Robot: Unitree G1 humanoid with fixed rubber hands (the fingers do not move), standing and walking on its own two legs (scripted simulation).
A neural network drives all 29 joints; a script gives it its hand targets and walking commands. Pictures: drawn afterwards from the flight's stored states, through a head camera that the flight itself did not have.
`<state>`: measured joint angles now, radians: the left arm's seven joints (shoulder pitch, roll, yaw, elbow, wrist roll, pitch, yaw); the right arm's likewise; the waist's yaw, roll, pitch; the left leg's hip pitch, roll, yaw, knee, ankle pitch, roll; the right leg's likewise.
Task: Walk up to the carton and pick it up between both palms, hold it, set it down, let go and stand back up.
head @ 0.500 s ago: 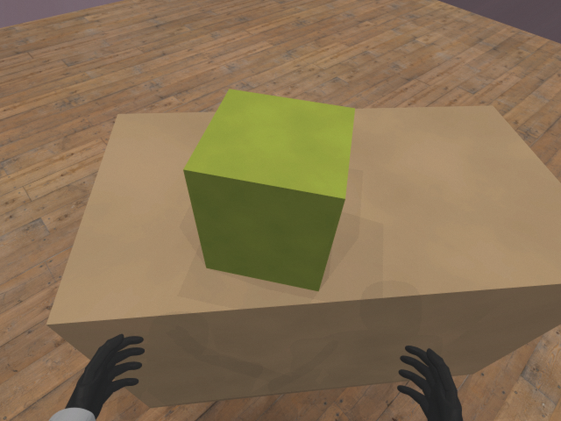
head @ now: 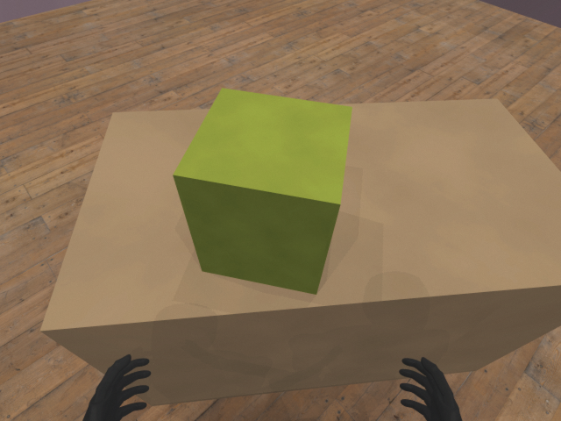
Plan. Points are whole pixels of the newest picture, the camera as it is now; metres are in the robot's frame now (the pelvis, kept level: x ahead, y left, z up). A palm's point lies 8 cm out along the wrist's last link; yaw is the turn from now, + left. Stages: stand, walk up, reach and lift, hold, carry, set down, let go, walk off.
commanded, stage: set down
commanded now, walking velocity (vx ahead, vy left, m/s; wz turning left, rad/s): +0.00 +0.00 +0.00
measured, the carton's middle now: (271, 195) +0.44 +0.04 +0.03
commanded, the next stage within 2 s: let go in 0.42 s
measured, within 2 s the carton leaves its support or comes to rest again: neither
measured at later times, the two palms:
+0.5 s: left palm (118, 414) +0.14 +0.23 -0.08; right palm (450, 417) +0.15 -0.23 -0.09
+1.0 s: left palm (124, 417) +0.13 +0.23 -0.08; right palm out of the picture +0.14 -0.23 -0.10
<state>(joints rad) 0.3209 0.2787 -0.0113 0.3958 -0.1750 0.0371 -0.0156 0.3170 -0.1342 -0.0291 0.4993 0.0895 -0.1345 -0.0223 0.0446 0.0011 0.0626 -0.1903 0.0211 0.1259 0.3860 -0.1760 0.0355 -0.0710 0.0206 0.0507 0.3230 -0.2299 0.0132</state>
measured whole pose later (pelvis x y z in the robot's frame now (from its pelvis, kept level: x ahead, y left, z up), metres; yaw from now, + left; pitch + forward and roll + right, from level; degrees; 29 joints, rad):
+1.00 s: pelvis +0.00 +0.00 +0.00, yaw +0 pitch -1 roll -1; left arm 0.24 0.19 -0.03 0.53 -0.11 0.07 0.03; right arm 0.21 -0.20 -0.06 0.76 0.03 -0.19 0.06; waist 0.04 0.02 0.05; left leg -0.19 0.02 0.13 0.38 -0.18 0.03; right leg -0.07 0.02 0.05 0.32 -0.23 0.01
